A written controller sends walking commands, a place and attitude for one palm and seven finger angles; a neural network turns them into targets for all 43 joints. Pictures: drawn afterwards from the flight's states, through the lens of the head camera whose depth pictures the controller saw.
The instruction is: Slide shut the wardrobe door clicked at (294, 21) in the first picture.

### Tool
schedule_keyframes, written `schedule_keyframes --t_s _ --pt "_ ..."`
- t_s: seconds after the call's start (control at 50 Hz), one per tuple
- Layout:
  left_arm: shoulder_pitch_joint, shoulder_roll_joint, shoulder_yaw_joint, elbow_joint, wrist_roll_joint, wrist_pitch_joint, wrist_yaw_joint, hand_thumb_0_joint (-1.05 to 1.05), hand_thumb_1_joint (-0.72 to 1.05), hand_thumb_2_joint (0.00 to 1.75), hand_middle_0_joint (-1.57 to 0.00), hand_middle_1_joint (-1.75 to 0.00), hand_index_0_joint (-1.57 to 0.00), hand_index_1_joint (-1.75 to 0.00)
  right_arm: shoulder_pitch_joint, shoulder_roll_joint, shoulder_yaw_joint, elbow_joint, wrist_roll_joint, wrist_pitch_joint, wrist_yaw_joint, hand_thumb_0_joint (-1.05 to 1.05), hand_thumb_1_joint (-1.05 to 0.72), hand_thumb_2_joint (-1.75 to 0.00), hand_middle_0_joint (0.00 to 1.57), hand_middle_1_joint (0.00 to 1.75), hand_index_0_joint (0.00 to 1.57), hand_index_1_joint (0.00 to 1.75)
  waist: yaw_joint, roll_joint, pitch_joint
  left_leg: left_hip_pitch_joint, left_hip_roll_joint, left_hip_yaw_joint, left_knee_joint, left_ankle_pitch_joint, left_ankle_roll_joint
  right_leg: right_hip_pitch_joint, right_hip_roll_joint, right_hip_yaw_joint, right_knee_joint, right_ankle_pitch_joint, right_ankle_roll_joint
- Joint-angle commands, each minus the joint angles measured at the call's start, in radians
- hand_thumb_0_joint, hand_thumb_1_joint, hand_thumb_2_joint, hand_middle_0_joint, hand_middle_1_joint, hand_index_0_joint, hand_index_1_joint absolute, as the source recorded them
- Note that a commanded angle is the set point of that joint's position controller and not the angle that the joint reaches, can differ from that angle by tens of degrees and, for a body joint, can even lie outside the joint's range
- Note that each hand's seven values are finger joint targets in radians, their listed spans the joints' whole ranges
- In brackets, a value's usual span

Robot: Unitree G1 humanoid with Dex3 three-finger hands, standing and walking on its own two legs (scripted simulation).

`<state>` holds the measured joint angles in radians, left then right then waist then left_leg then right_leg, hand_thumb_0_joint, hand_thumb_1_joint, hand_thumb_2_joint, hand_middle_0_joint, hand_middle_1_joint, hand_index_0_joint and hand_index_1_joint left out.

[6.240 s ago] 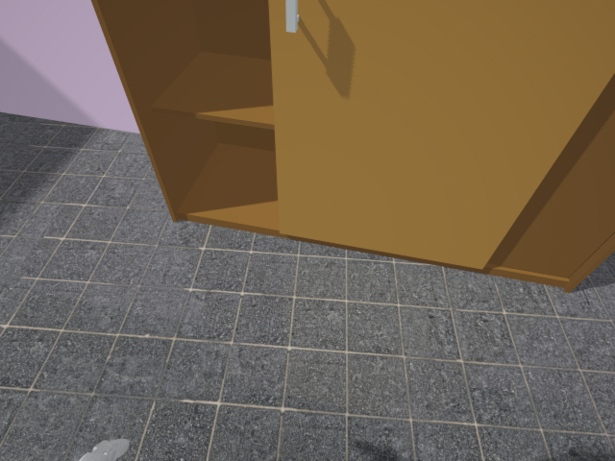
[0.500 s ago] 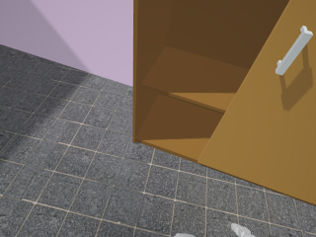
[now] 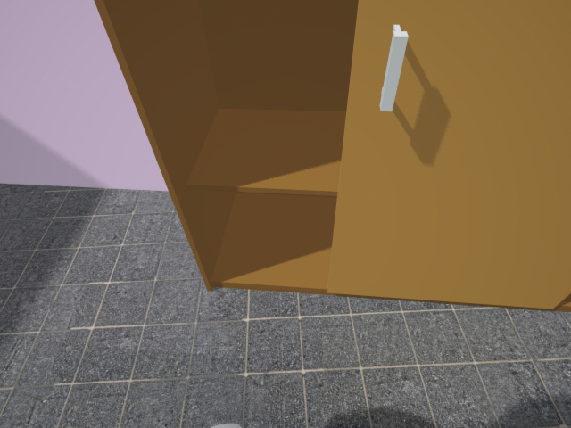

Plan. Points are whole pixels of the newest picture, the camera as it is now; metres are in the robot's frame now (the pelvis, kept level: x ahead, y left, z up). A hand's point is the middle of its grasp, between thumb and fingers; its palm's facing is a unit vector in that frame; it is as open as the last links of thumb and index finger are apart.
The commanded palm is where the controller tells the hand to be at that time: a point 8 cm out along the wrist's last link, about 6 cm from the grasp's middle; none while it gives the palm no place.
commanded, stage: take the last steps up to it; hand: right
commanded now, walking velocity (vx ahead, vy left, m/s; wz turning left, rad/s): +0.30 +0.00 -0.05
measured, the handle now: (391, 68) +0.69 -0.18 +0.18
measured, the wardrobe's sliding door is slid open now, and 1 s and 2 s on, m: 0.47 0.47 0.47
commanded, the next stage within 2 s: come to a stop and stand still in 0.54 s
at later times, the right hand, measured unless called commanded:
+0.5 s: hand (386, 422) +0.18 -0.14 -0.16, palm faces +0.10 +0.97 -0.22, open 7.2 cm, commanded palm none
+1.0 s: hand (408, 426) +0.18 -0.19 -0.19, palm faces +0.08 +0.98 -0.17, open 7.4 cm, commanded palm none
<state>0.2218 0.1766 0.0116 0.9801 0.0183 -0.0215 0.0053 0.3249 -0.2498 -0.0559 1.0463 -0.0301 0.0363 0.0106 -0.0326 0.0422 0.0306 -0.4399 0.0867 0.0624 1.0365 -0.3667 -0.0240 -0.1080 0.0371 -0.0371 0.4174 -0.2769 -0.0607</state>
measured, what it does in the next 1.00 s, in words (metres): walks ahead: left foot, then right foot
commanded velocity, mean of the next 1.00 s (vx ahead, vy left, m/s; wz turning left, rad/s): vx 0.07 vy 0.03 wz -0.02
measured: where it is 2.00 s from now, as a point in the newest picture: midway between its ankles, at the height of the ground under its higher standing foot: outside the picture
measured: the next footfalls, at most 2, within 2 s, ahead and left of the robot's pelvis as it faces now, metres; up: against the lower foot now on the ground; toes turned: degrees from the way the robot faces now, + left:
left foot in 0.32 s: +0.20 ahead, +0.13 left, +0.00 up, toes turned +6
right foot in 0.74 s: +0.24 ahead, -0.10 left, +0.00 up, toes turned -1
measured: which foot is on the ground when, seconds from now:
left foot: up 0.00-0.30, down 0.32-0.78, up 0.80-1.00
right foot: down 0.00-0.34, up 0.36-0.72, down 0.74-1.00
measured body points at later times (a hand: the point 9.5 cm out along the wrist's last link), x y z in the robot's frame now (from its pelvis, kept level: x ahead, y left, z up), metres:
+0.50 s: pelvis +0.12 +0.04 +0.00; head +0.13 +0.06 +0.45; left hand +0.08 +0.27 -0.17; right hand +0.17 -0.20 -0.14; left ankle +0.16 +0.13 -0.74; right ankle +0.09 -0.08 -0.67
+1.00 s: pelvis +0.19 -0.01 +0.00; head +0.22 -0.03 +0.45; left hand +0.29 +0.21 -0.14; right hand +0.17 -0.24 -0.17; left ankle +0.16 +0.13 -0.69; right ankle +0.25 -0.10 -0.74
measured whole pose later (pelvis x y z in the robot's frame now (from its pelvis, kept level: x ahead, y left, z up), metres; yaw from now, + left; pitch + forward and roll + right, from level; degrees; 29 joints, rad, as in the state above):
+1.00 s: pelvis +0.19 -0.01 +0.00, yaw +0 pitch -1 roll +1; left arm 0.10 0.13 0.03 1.03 0.01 -0.01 0.05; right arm 0.28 -0.17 -0.05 1.08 -0.02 0.05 -0.02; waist -0.03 0.03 0.08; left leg -0.35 0.04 0.03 0.89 -0.47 -0.03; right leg -0.27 -0.04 -0.13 0.44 -0.15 -0.05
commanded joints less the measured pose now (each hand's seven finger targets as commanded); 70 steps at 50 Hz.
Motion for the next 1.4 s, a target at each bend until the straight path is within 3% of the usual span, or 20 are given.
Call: schedule_keyframes --t_s 0.0,0.18,0.26,0.28,0.32,0.36,0.46,0.6,0.68,0.72,0.74,0.78,0.84,0.98,1.08,1.14,1.16,1.2,1.26,1.38 --pt "0.119 0.147 0.041 0.005 -0.008 -0.026 0.020 0.00 0.90 0.90 -0.20 -0.30 -0.20 -0.30 -0.048 -0.033 0.005 -0.069 0.001 -0.041 0.003 0.00 -0.90 -0.90 0.20 0.30 0.20 0.30 0.043 -0.137 0.071 -0.168 0.025 -0.021 -0.014 0.071 -0.018 0.040 -0.256 0.233 -0.252 0.098 -0.140" --pt "0.207 0.135 0.050 0.084 0.005 -0.035 0.026 0.00 0.90 0.90 -0.20 -0.30 -0.20 -0.30 -0.184 0.019 0.004 -0.108 0.009 -0.056 0.006 0.00 -0.90 -0.90 0.20 0.30 0.20 0.30 0.066 -0.144 0.137 -0.077 0.013 0.009 -0.298 0.065 -0.005 0.019 -0.292 0.224 -0.223 0.185 -0.151" --pt "0.198 0.121 0.045 0.110 0.005 -0.033 0.028 0.00 0.90 0.90 -0.20 -0.30 -0.20 -0.30 -0.042 0.011 -0.013 -0.062 0.006 -0.076 0.004 0.00 -0.90 -0.90 0.20 0.30 0.20 0.30 -0.007 -0.070 0.075 0.253 -0.053 0.053 -0.509 0.149 0.023 -0.095 -0.228 0.157 -0.025 0.240 -0.092" --pt "0.205 0.098 0.041 0.115 -0.004 -0.040 0.024 0.00 0.90 0.90 -0.20 -0.30 -0.20 -0.30 0.072 -0.027 -0.022 -0.024 0.002 -0.089 -0.002 0.00 -0.90 -0.90 0.20 0.30 0.20 0.30 -0.053 -0.007 0.005 0.433 -0.003 -0.021 -0.575 0.167 0.048 -0.163 -0.168 0.107 0.155 0.248 -0.056" --pt "0.224 0.065 0.037 0.067 -0.012 -0.045 0.015 0.00 0.90 0.90 -0.20 -0.30 -0.20 -0.30 0.276 -0.172 -0.049 0.024 0.011 -0.100 -0.019 0.00 -0.90 -0.90 0.20 0.30 0.20 0.30 -0.088 0.220 -0.149 0.646 0.385 -0.563 -0.775 0.175 0.241 -0.444 -0.004 -0.002 0.668 -0.318 0.013" --pt "0.132 0.059 0.048 0.061 -0.005 -0.028 0.006 0.00 0.90 0.90 -0.20 -0.30 -0.20 -0.30 0.113 -0.107 -0.039 -0.013 0.016 -0.092 -0.029 0.00 -0.90 -0.90 0.20 0.30 0.20 0.30 -0.053 0.094 -0.003 0.405 0.351 -0.493 -0.850 -0.098 0.243 -0.501 -0.099 0.071 0.823 -0.197 0.009" --pt "0.200 -0.013 0.043 0.090 0.010 0.014 -0.011 0.00 0.90 0.90 -0.20 -0.30 -0.20 -0.30 -0.009 0.013 -0.003 -0.035 0.006 -0.107 -0.037 0.00 -0.90 -0.90 0.20 0.30 0.20 0.30 0.059 0.060 0.053 0.134 0.196 -0.109 -0.883 0.154 0.161 -0.352 -0.142 0.015 0.634 -0.009 0.061" --pt "0.047 0.000 0.037 0.031 0.004 -0.002 -0.023 0.00 0.90 0.90 -0.20 -0.30 -0.20 -0.30 0.050 -0.038 -0.009 0.008 0.005 -0.106 -0.027 0.00 -0.90 -0.90 0.20 0.30 0.20 0.30 0.012 0.087 0.050 0.225 0.186 -0.080 -0.849 0.231 0.176 -0.317 -0.116 -0.046 0.320 0.021 0.076" --pt "0.092 0.007 0.022 0.065 0.000 -0.015 -0.003 0.00 0.90 0.90 -0.20 -0.30 -0.20 -0.30 0.009 0.001 0.006 0.020 0.011 -0.079 -0.039 0.00 -0.90 -0.90 0.20 0.30 0.20 0.30 0.056 0.048 0.036 0.131 0.109 -0.015 -0.688 0.274 0.108 -0.031 -0.096 -0.027 0.034 0.188 0.083" --pt "0.141 0.111 0.028 0.080 0.004 -0.028 0.015 0.00 0.90 0.90 -0.20 -0.30 -0.20 -0.30 0.085 0.066 0.026 0.034 0.022 -0.063 -0.045 0.00 -0.90 -0.90 0.20 0.30 0.20 0.30 0.037 -0.182 -0.045 0.136 0.004 0.024 -0.559 0.071 0.026 0.049 -0.289 0.160 -0.027 0.548 0.011" --pt "0.097 0.134 0.033 0.068 0.001 -0.015 0.023 0.00 0.90 0.90 -0.20 -0.30 -0.20 -0.30 0.106 0.066 0.030 0.044 0.021 -0.056 -0.047 0.00 -0.90 -0.90 0.20 0.30 0.20 0.30 0.020 -0.152 -0.029 0.185 -0.019 0.024 -0.526 -0.029 0.015 -0.033 -0.341 0.194 -0.065 0.504 -0.037" --pt "0.055 0.136 0.032 0.076 -0.003 -0.010 0.045 0.00 0.90 0.90 -0.20 -0.30 -0.20 -0.30 0.100 0.047 0.032 0.064 0.021 -0.032 -0.047 0.00 -0.90 -0.90 0.20 0.30 0.20 0.30 0.029 -0.275 -0.034 0.156 -0.026 -0.002 -0.400 -0.119 -0.002 -0.007 -0.359 0.234 -0.141 0.600 -0.070" --pt "0.029 0.143 0.045 0.071 -0.006 0.002 0.062 0.00 0.90 0.90 -0.20 -0.30 -0.20 -0.30 0.082 0.015 0.020 0.053 0.016 -0.017 -0.042 0.00 -0.90 -0.90 0.20 0.30 0.20 0.30 0.031 -0.177 -0.056 0.088 -0.010 -0.055 -0.233 -0.163 0.001 0.044 -0.390 0.187 -0.081 0.843 -0.128" --pt "-0.022 0.149 0.070 0.029 -0.001 0.026 0.050 0.00 0.90 0.90 -0.20 -0.30 -0.20 -0.30 0.033 0.028 -0.008 -0.017 0.008 0.018 -0.034 0.00 -0.90 -0.90 0.20 0.30 0.20 0.30 0.033 -0.153 -0.097 0.054 -0.029 -0.059 -0.096 -0.091 -0.013 -0.040 -0.362 0.127 -0.124 0.449 -0.124" --pt "-0.050 0.148 0.074 0.026 0.006 0.036 0.027 0.00 0.90 0.90 -0.20 -0.30 -0.20 -0.30 0.054 0.041 0.003 -0.015 0.009 0.003 -0.036 0.00 -0.90 -0.90 0.20 0.30 0.20 0.30 0.018 -0.192 -0.063 0.209 -0.042 -0.014 -0.398 -0.034 0.011 -0.169 -0.318 0.153 -0.163 0.006 -0.080" --pt "-0.006 0.075 0.063 0.036 -0.009 0.044 0.014 0.00 0.90 0.90 -0.20 -0.30 -0.20 -0.30 0.068 -0.028 0.005 -0.003 -0.002 -0.022 -0.043 0.00 -0.90 -0.90 0.20 0.30 0.20 0.30 0.017 0.022 -0.007 0.311 0.045 -0.134 -0.744 0.067 0.044 -0.293 -0.161 0.044 0.014 -0.125 0.033" --pt "-0.007 0.026 0.046 0.023 -0.013 0.048 0.007 0.00 0.90 0.90 -0.20 -0.30 -0.20 -0.30 0.014 -0.075 0.006 -0.024 0.001 -0.028 -0.044 0.00 -0.90 -0.90 0.20 0.30 0.20 0.30 0.040 0.145 0.030 0.175 0.177 -0.266 -0.842 -0.054 0.099 -0.255 -0.093 -0.018 0.096 -0.128 0.071" --pt "-0.029 0.045 0.045 0.027 0.000 0.063 0.003 0.00 0.90 0.90 -0.20 -0.30 -0.20 -0.30 -0.085 -0.094 0.001 -0.045 0.009 -0.034 -0.045 0.00 -0.90 -0.90 0.20 0.30 0.20 0.30 0.037 0.233 0.085 -0.019 0.177 -0.309 -0.921 -0.229 0.141 -0.175 -0.086 0.019 0.217 -0.099 0.062" --pt "0.089 0.033 0.030 0.094 0.000 0.046 0.008 0.00 0.90 0.90 -0.20 -0.30 -0.20 -0.30 -0.118 -0.053 0.012 -0.030 0.016 -0.040 -0.044 0.00 -0.90 -0.90 0.20 0.30 0.20 0.30 0.077 0.112 0.063 0.048 0.105 -0.185 -0.816 -0.068 0.116 -0.113 -0.091 0.029 0.139 0.037 0.060" --pt "0.106 0.041 0.006 0.137 -0.001 0.018 0.026 0.00 0.90 0.90 -0.20 -0.30 -0.20 -0.30 -0.036 -0.013 0.019 0.035 0.030 -0.040 -0.041 0.00 -0.90 -0.90 0.20 0.30 0.20 0.30 0.028 -0.067 0.074 0.182 0.017 -0.127 -0.743 0.030 0.053 -0.134 -0.118 0.095 -0.062 0.101 0.065"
